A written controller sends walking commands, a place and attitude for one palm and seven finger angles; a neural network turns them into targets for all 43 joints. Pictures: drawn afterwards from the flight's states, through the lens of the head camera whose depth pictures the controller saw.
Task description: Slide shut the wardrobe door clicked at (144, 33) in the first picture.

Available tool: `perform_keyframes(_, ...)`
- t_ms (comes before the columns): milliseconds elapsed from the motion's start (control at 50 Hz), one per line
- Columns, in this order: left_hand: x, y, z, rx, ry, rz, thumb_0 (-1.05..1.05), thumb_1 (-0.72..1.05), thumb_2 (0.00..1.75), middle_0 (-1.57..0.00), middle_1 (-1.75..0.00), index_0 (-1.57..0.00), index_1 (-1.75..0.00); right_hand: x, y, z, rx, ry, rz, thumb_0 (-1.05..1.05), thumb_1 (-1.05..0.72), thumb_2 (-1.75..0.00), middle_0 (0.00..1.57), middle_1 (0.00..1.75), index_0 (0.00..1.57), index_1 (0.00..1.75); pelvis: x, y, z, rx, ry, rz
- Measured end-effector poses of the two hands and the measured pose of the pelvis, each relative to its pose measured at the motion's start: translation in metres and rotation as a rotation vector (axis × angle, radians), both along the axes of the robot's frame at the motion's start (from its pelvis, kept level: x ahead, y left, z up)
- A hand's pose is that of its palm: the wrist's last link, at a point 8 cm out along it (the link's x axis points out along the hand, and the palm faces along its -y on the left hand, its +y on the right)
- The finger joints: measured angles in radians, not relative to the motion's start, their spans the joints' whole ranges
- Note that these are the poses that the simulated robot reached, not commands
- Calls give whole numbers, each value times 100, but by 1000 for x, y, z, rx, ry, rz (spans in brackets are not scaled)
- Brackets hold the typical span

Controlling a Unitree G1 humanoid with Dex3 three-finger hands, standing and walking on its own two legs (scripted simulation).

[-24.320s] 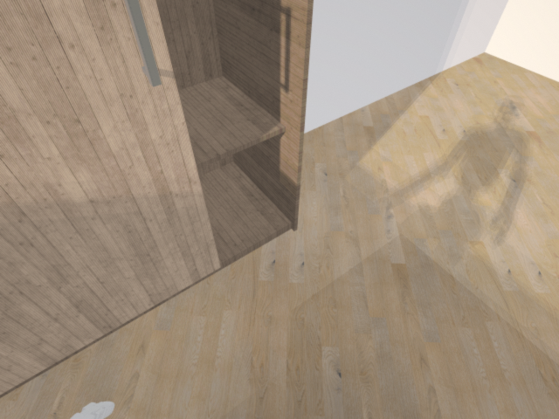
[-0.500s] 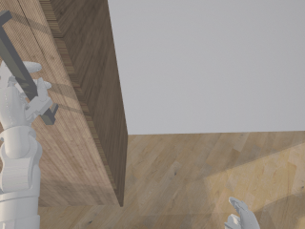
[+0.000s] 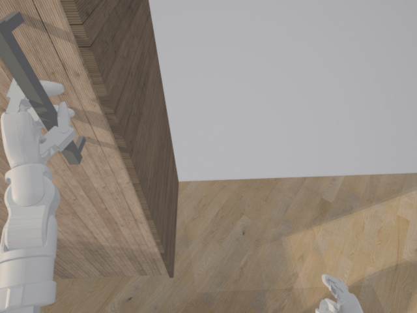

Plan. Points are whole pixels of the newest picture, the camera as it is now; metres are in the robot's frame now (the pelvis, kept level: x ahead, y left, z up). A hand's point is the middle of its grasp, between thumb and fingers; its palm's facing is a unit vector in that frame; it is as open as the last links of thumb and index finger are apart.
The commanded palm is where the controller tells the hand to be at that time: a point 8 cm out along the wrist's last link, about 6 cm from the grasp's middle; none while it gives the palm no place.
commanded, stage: stop walking and hold the door there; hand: left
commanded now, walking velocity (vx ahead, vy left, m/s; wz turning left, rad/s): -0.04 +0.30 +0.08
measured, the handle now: (49, 100) +0.38 +0.28 +0.24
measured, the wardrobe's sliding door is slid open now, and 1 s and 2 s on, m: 0.00 0.00 0.01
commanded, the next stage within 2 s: loosen the grip on the handle in 1.06 s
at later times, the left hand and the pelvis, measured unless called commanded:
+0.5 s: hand (66, 130) +0.34 +0.25 +0.21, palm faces +0.27 -0.96 -0.08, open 5.8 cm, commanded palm +0.31 +0.27 +0.20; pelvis -0.03 +0.06 +0.01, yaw -2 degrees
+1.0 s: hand (68, 130) +0.34 +0.24 +0.21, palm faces +0.36 -0.92 -0.13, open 5.9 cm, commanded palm +0.31 +0.28 +0.20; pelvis -0.03 +0.03 +0.00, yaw -3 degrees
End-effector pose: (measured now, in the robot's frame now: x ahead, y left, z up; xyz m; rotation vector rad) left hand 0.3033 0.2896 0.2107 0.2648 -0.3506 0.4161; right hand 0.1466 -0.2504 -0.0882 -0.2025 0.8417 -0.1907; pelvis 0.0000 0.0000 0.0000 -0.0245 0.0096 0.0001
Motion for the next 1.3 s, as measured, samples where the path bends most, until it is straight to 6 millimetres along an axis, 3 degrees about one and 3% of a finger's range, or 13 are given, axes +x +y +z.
perform_keyframes(140, 1, 6, -1, 1, -16, -95, -8, 74, 76, -46, -140, -31, -140, -8, 25, -2, -38, 35, 36, 1, -90, -90, 20, 30, 20, 30, -21, 29, -4, 23, 4, 47)
perform_keyframes(260, 3, 8, -2, -38, -34, -164, -6, 75, 77, -46, -140, -31, -140, -18, 70, -6, 9, 23, 18, 1, -91, -90, 19, 30, 20, 30, -24, 59, -2, 34, -13, -9)
perform_keyframes(360, 3, 5, -3, -95, -39, -187, -4, 77, 79, -46, -140, -29, -139, -27, 111, -7, 83, 41, 74, 1, -90, -90, 20, 30, 20, 30, -22, 65, 3, 20, -31, -26)
perform_keyframes(460, 2, 4, -2, -103, -27, -190, -3, 78, 80, -46, -140, -27, -139, -28, 129, -7, 121, 38, 112, 1, -90, -90, 20, 30, 20, 30, -25, 65, 5, 16, -40, -40)
perform_keyframes(580, 1, 3, -2, -79, -10, -159, -3, 78, 81, -45, -140, -24, -139, -20, 114, -6, 109, 4, 128, 1, -90, -90, 20, 30, 20, 30, -30, 55, 2, 28, -38, -47)
perform_keyframes(800, -1, -1, 0, -81, 10, -100, -4, 78, 82, -45, -140, -22, -139, -17, 40, 8, -9, -52, 20, 1, -90, -90, 20, 30, 20, 30, -32, 36, 3, 16, -13, -45)
perform_keyframes(900, -2, -1, 0, -72, 19, -85, -4, 77, 82, -45, -140, -23, -139, -25, 20, 11, -38, -52, -24, 1, -90, -90, 20, 30, 20, 30, -29, 31, 4, 17, -11, -45)
perform_keyframes(1020, -2, -1, 1, -65, 29, -73, -4, 77, 81, -45, -140, -24, -139, -35, 16, 6, -28, -32, -46, 1, -91, -90, 19, 30, 20, 30, -28, 27, 4, 18, -13, -45)
perform_keyframes(1160, -3, -1, 2, -59, 41, -72, -4, 76, 80, -45, -140, -24, -139, -44, 29, -2, 9, -7, -42, 1, -90, -90, 19, 30, 20, 30, -30, 28, 4, 18, -15, -47)
perform_keyframes(1220, 8, 14, 12, 9, 75, -94, -6, 64, 78, -50, -141, -27, -139, -50, 34, -3, 5, -4, 14, 1, -90, -90, 20, 30, 20, 30, -42, 25, 2, 16, -11, -32)
perform_keyframes(1300, -2, 26, 11, -158, 54, -86, -3, 47, 72, -55, -141, -34, -139, -60, 36, -4, 13, -25, 69, 1, -90, -90, 20, 30, 20, 30, -58, 24, 0, 25, -4, -11)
